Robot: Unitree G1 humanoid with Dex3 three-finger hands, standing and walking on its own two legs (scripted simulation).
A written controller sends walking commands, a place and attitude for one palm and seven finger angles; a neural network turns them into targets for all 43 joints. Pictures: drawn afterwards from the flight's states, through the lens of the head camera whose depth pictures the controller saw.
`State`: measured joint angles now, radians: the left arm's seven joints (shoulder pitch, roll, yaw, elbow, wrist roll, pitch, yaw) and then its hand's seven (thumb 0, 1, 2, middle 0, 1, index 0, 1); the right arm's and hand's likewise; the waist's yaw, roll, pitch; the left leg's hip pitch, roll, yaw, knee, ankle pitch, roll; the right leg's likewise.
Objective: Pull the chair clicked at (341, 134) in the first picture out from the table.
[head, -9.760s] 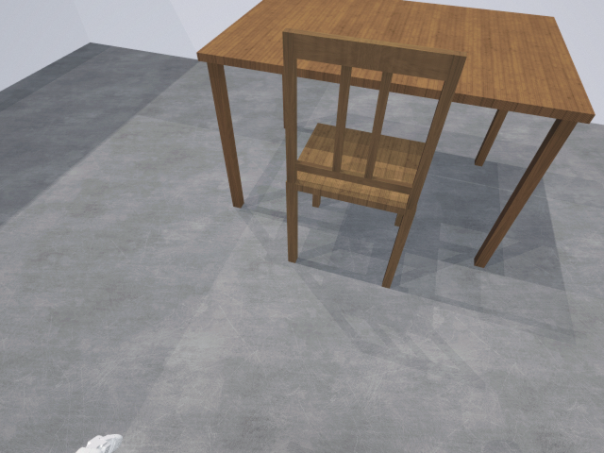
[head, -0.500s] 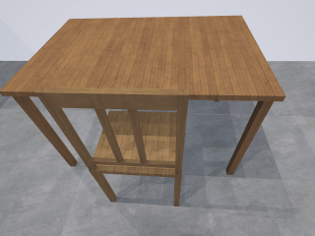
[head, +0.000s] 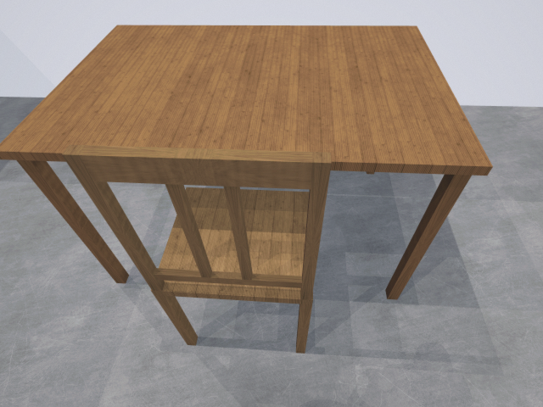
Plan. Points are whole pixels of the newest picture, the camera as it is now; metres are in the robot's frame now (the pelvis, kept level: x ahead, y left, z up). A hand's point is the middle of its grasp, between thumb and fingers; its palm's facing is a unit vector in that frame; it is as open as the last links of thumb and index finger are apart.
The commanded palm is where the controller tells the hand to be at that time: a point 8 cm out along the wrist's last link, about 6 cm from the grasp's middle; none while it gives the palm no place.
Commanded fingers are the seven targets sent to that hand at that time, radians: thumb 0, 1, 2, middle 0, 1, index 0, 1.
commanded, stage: raise the hand toward the chair's back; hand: left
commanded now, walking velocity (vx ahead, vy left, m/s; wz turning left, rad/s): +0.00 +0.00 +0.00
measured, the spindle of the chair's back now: (192, 235) +0.45 +0.20 -0.08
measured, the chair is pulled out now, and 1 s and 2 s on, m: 0.00 0.00 0.00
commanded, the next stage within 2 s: none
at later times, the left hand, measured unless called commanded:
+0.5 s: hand out of the picture +0.11 +0.19 -0.09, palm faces +0.09 -1.00 +0.03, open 9.9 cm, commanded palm +0.12 +0.24 -0.06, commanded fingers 0.00 0.29 0.64 -0.14 -0.20 -0.14 -0.20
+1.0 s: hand (123, 374) +0.17 +0.23 -0.04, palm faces +0.12 -0.99 -0.08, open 14.2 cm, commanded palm +0.15 +0.28 -0.05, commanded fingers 0.00 -0.29 0.39 -0.08 -0.11 -0.08 -0.11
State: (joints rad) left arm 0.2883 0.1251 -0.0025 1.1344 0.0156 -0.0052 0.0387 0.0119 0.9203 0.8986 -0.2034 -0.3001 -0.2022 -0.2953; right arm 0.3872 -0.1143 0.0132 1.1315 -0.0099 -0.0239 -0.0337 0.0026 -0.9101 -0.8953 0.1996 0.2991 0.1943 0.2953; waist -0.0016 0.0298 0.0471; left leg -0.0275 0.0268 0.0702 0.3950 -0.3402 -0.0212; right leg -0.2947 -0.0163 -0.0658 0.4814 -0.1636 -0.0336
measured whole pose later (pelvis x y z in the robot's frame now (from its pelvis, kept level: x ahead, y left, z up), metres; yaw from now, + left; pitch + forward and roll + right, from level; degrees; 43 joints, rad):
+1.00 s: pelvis -0.02 +0.04 -0.09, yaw +5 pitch +18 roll -2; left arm 0.49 0.21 0.14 -0.13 -0.21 -0.45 -0.18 0.00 -0.06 0.49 -0.10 -0.15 -0.10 -0.14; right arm 0.28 -0.25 -0.02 0.51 0.02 -0.21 -0.01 0.02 -0.90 -0.89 0.21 0.30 0.20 0.30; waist -0.01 0.01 -0.15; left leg -0.85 -0.01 0.00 1.20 -0.67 0.03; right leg -1.03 -0.10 -0.10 1.10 -0.39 0.01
